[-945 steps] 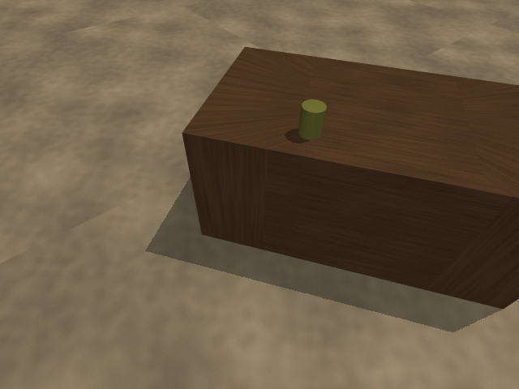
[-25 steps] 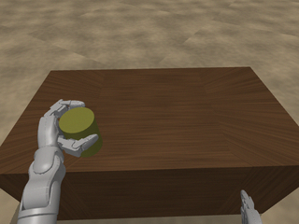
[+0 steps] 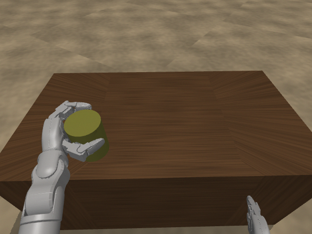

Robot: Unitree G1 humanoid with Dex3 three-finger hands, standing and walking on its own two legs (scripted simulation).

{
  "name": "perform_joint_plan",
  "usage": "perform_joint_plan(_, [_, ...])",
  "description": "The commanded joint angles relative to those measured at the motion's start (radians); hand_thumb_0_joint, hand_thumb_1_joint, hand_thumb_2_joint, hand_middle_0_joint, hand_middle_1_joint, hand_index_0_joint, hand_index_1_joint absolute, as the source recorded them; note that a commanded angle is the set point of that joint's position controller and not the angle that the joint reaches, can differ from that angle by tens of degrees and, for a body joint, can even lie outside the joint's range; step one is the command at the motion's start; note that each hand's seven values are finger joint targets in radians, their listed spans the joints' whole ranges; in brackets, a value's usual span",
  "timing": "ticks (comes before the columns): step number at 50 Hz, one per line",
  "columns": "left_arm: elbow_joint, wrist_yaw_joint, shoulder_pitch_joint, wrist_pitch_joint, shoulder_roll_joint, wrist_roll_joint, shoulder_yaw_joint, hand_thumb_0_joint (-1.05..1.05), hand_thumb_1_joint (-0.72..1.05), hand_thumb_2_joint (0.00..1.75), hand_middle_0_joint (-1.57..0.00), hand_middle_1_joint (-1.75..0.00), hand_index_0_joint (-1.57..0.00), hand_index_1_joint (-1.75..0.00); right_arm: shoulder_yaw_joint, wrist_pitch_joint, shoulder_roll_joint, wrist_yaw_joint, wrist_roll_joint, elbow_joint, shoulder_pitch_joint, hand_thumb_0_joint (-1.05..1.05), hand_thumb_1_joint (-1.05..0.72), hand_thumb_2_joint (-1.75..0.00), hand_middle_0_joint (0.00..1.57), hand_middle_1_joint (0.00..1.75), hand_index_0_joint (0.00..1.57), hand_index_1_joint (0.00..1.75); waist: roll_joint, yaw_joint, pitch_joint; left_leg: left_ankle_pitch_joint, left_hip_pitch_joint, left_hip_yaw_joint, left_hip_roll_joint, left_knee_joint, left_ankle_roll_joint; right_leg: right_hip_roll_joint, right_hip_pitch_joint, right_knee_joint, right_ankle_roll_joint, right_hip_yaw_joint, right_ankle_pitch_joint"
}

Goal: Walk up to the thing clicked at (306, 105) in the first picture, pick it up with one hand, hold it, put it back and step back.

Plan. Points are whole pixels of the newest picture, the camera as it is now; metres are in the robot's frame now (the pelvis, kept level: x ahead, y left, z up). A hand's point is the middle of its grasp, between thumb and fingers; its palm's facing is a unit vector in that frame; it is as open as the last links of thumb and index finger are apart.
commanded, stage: crouch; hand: left
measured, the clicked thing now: (88, 136) +0.33 +0.16 +0.12
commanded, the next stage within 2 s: lower in 1.18 s
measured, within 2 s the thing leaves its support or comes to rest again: rests again in 1.96 s
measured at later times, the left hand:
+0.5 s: hand (91, 134) +0.41 +0.19 +0.05, palm faces +0.17 -0.98 -0.02, open 11.1 cm
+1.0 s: hand (94, 130) +0.46 +0.20 +0.01, palm faces +0.20 -0.98 -0.01, open 11.1 cm
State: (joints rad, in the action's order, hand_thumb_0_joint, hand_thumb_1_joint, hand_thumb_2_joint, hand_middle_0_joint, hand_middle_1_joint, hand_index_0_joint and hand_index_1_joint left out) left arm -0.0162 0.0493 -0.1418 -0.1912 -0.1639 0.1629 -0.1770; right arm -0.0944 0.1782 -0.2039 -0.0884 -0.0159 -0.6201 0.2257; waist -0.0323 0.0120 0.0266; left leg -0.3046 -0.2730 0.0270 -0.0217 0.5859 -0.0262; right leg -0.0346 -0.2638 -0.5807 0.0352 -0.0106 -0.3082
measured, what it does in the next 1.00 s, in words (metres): lowers itself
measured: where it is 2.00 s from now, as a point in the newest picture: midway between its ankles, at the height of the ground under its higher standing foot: outside the picture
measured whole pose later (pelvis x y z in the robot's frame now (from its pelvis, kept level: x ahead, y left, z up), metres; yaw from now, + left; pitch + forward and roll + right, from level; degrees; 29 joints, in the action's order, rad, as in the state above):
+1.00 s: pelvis -0.02 +0.01 -0.05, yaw -1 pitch +16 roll -2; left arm 1.00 0.01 -0.70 0.38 -0.39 0.08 -0.36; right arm -0.06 0.05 -0.22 0.00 0.04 -0.17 0.34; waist 0.02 0.15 0.10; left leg -0.43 -0.84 0.04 -0.04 0.99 -0.03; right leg -0.01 -0.82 -0.94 0.04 -0.01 -0.41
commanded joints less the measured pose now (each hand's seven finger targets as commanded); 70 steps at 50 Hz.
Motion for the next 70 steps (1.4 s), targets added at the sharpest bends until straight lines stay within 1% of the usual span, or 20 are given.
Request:
perform_joint_plan(1, [-0.045, -0.024, -0.302, 0.073, -0.124, 0.026, -0.078, 0.00, 0.04, 1.33, -1.32, -1.50, -1.34, -1.50, -0.046, 0.048, -0.131, 0.005, 0.000, 0.151, -0.092, 0.00, 0.54, -0.05, 0.05, 0.05, 0.05, 0.05, 0.071, 0.019, 0.146, 0.163, 0.050, -0.045, 0.026, -0.081, 0.033, 0.032, 0.000, 0.105, -0.017, 0.054, 0.197])
perform_joint_plan(3, [-0.007, -0.037, -0.317, 0.080, -0.116, 0.014, -0.054, 0.00, 0.08, 1.35, -1.34, -1.52, -1.36, -1.52, -0.010, 0.043, -0.095, 0.022, -0.002, 0.138, -0.053, 0.00, 0.55, -0.05, 0.05, 0.05, 0.05, 0.05, 0.057, 0.015, 0.117, 0.144, 0.034, -0.047, 0.028, -0.083, 0.033, 0.030, -0.020, 0.110, -0.021, 0.057, 0.177])
perform_joint_plan(5, [0.014, -0.040, -0.359, 0.107, -0.138, 0.011, -0.075, 0.00, 0.09, 1.33, -1.33, -1.50, -1.35, -1.50, -0.043, 0.045, -0.127, 0.029, -0.002, 0.141, -0.056, 0.00, 0.56, -0.05, 0.05, 0.05, 0.05, 0.05, 0.063, 0.025, 0.136, 0.160, 0.039, -0.049, 0.028, -0.071, 0.034, 0.030, -0.027, 0.099, -0.019, 0.054, 0.196])
perform_joint_plan(8, [-0.015, -0.034, -0.529, 0.194, -0.204, 0.014, -0.125, 0.00, 0.08, 1.31, -1.29, -1.47, -1.32, -1.47, -0.054, 0.050, -0.146, 0.033, 0.000, 0.175, -0.078, 0.00, 0.55, -0.05, 0.05, 0.05, 0.05, 0.05, 0.057, 0.037, 0.219, 0.187, 0.054, -0.044, 0.022, -0.045, 0.034, 0.031, -0.030, 0.067, -0.017, 0.047, 0.228])
perform_joint_plan(11, [0.084, -0.027, -0.630, 0.305, -0.218, 0.007, -0.124, 0.00, 0.05, 1.28, -1.25, -1.43, -1.27, -1.43, -0.054, 0.069, -0.158, 0.024, 0.005, 0.225, -0.164, 0.00, 0.54, -0.06, 0.05, 0.05, 0.05, 0.05, 0.069, 0.046, 0.287, 0.171, 0.015, -0.037, 0.015, 0.009, 0.032, 0.030, -0.077, 0.007, -0.018, 0.040, 0.212])
perform_joint_plan(13, [0.095, -0.030, -0.675, 0.372, -0.246, 0.002, -0.120, 0.00, 0.05, 1.29, -1.25, -1.43, -1.27, -1.44, -0.040, 0.067, -0.145, 0.018, 0.013, 0.253, -0.114, 0.00, 0.53, -0.06, 0.05, 0.05, 0.05, 0.05, 0.026, 0.055, 0.405, 0.213, 0.038, -0.035, 0.013, 0.048, 0.030, 0.026, -0.064, -0.035, -0.019, 0.037, 0.255])
perform_joint_plan(17, [0.239, -0.038, -0.737, 0.448, -0.276, -0.015, -0.107, 0.00, 0.00, 1.28, -1.26, -1.42, -1.27, -1.43, -0.024, 0.043, -0.136, 0.016, 0.026, 0.269, -0.059, 0.00, 0.52, -0.06, 0.05, 0.05, 0.05, 0.05, -0.025, 0.061, 0.425, 0.248, 0.003, -0.029, 0.008, 0.090, 0.022, 0.023, -0.113, -0.073, -0.026, 0.035, 0.274])
perform_joint_plan(20, [0.357, -0.041, -0.777, 0.485, -0.334, -0.011, -0.139, 0.00, -0.01, 1.28, -1.27, -1.44, -1.29, -1.45, -0.065, 0.022, -0.180, 0.016, 0.029, 0.250, -0.005, 0.00, 0.52, -0.06, 0.05, 0.05, 0.05, 0.05, -0.067, 0.078, 0.442, 0.251, -0.016, -0.030, 0.005, 0.114, 0.021, 0.024, -0.162, -0.096, -0.030, 0.032, 0.279])
perform_joint_plan(22, [0.462, -0.041, -0.781, 0.498, -0.309, -0.014, -0.120, 0.00, -0.05, 1.27, -1.26, -1.43, -1.28, -1.44, -0.073, 0.016, -0.193, 0.021, 0.032, 0.287, -0.005, 0.00, 0.53, -0.06, 0.05, 0.05, 0.05, 0.05, -0.058, 0.084, 0.407, 0.251, -0.036, -0.023, -0.002, 0.125, 0.016, 0.031, -0.217, -0.103, -0.034, 0.039, 0.258])
perform_joint_plan(28, [0.642, -0.045, -0.801, 0.556, -0.295, -0.014, -0.129, 0.00, 0.03, 1.28, -1.29, -1.44, -1.30, -1.45, -0.045, -0.006, -0.161, 0.045, 0.037, 0.385, 0.007, 0.00, 0.54, -0.05, 0.05, 0.05, 0.05, 0.05, 0.014, 0.078, 0.407, 0.201, -0.149, -0.019, -0.003, 0.156, 0.022, 0.037, -0.236, -0.141, -0.039, 0.048, 0.220])
perform_joint_plan(29, [0.587, -0.039, -0.850, 0.573, -0.367, -0.015, -0.175, 0.00, 0.05, 1.27, -1.30, -1.44, -1.31, -1.44, -0.058, -0.013, -0.172, 0.045, 0.036, 0.390, 0.007, 0.00, 0.54, -0.05, 0.05, 0.05, 0.05, 0.05, -0.007, 0.071, 0.433, 0.200, -0.158, -0.021, 0.000, 0.167, 0.024, 0.035, -0.231, -0.151, -0.038, 0.043, 0.228])
perform_joint_plan(34, [0.657, -0.038, -0.947, 0.625, -0.395, -0.035, -0.184, 0.00, 0.06, 1.29, -1.31, -1.45, -1.33, -1.46, -0.054, -0.031, -0.163, 0.058, 0.046, 0.460, 0.016, 0.00, 0.53, -0.05, 0.05, 0.05, 0.05, 0.05, -0.027, 0.093, 0.479, 0.194, -0.197, -0.017, -0.001, 0.211, 0.022, 0.040, -0.276, -0.196, -0.041, 0.036, 0.215])
perform_joint_plan(40, [0.625, -0.036, -1.067, 0.675, -0.480, -0.049, -0.215, 0.00, 0.12, 1.28, -1.28, -1.42, -1.30, -1.43, -0.050, -0.057, -0.167, 0.067, 0.054, 0.562, 0.091, 0.00, 0.52, -0.06, 0.05, 0.05, 0.05, 0.05, -0.079, 0.123, 0.627, 0.219, -0.183, -0.018, 0.003, 0.274, 0.027, 0.038, -0.278, -0.238, -0.039, 0.030, 0.247])
perform_joint_plan(41, [0.711, -0.042, -1.032, 0.665, -0.439, -0.049, -0.197, 0.00, 0.10, 1.28, -1.28, -1.43, -1.30, -1.43, -0.055, -0.056, -0.182, 0.068, 0.054, 0.608, 0.073, 0.00, 0.52, -0.06, 0.05, 0.05, 0.05, 0.05, -0.046, 0.132, 0.607, 0.212, -0.194, -0.013, 0.000, 0.278, 0.027, 0.042, -0.298, -0.239, -0.039, 0.032, 0.234])
perform_joint_plan(52, [0.802, -0.050, -1.053, 0.664, -0.460, -0.078, -0.213, 0.00, 0.10, 1.27, -1.28, -1.40, -1.29, -1.41, -0.032, -0.093, -0.158, 0.091, 0.057, 0.621, 0.127, 0.00, 0.54, -0.05, 0.05, 0.05, 0.05, 0.05, -0.133, 0.145, 0.507, 0.149, -0.280, -0.002, -0.009, 0.313, 0.017, 0.054, -0.465, -0.283, -0.053, 0.051, 0.142])
perform_joint_plan(61, [0.724, -0.052, -1.107, 0.696, -0.563, -0.068, -0.280, 0.00, 0.08, 1.24, -1.23, -1.36, -1.24, -1.36, -0.054, -0.116, -0.189, 0.094, 0.058, 0.741, 0.162, 0.00, 0.52, -0.06, 0.05, 0.05, 0.05, 0.05, -0.093, 0.163, 0.714, 0.243, -0.302, -0.007, -0.003, 0.384, 0.036, 0.050, -0.350, -0.341, -0.036, 0.035, 0.274])
perform_joint_plan(63, [0.729, -0.054, -1.105, 0.693, -0.544, -0.071, -0.269, 0.00, 0.09, 1.25, -1.21, -1.35, -1.22, -1.36, -0.041, -0.121, -0.178, 0.094, 0.055, 0.763, 0.158, 0.00, 0.52, -0.06, 0.05, 0.05, 0.05, 0.05, -0.107, 0.162, 0.709, 0.268, -0.294, -0.004, -0.004, 0.390, 0.032, 0.051, -0.372, -0.352, -0.039, 0.036, 0.279])
perform_joint_plan(64, [0.784, -0.055, -1.071, 0.686, -0.540, -0.073, -0.270, 0.00, 0.09, 1.24, -1.21, -1.35, -1.22, -1.36, -0.074, -0.126, -0.217, 0.090, 0.057, 0.759, 0.173, 0.00, 0.52, -0.06, 0.05, 0.05, 0.05, 0.05, -0.105, 0.175, 0.691, 0.287, -0.287, 0.002, -0.009, 0.393, 0.028, 0.053, -0.392, -0.356, -0.042, 0.041, 0.282])
perform_joint_plan(67, [0.787, -0.068, -1.106, 0.693, -0.546, -0.085, -0.265, 0.00, 0.10, 1.25, -1.26, -1.37, -1.26, -1.39, -0.018, -0.132, -0.163, 0.099, 0.060, 0.715, 0.166, 0.00, 0.51, -0.06, 0.05, 0.05, 0.05, 0.05, -0.159, 0.169, 0.622, 0.286, -0.319, 0.001, -0.009, 0.407, 0.025, 0.052, -0.454, -0.366, -0.047, 0.042, 0.261])
perform_joint_plan(70, [0.933, -0.072, -1.018, 0.687, -0.505, -0.092, -0.268, 0.00, 0.09, 1.27, -1.27, -1.39, -1.27, -1.41, -0.028, -0.133, -0.179, 0.105, 0.062, 0.751, 0.148, 0.00, 0.52, -0.06, 0.05, 0.05, 0.05, 0.05, -0.092, 0.184, 0.537, 0.190, -0.402, -0.001, -0.008, 0.409, 0.032, 0.053, -0.498, -0.365, -0.049, 0.042, 0.193])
